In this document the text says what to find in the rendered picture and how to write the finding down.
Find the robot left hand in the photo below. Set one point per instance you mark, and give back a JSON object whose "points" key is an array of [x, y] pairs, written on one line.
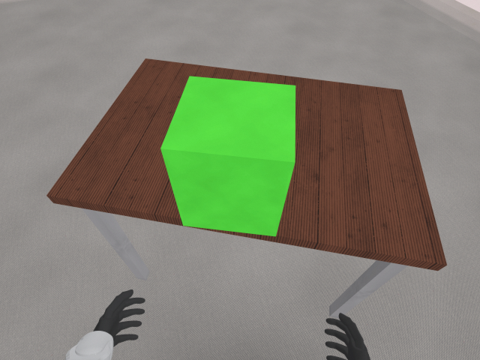
{"points": [[110, 321]]}

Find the carton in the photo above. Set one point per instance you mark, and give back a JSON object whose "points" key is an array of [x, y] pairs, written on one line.
{"points": [[230, 151]]}

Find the robot right hand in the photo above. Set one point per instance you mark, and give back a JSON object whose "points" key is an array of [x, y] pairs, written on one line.
{"points": [[355, 348]]}

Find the table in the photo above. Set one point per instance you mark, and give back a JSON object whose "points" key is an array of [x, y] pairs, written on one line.
{"points": [[357, 186]]}

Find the left robot forearm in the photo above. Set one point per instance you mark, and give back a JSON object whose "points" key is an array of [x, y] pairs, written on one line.
{"points": [[96, 345]]}

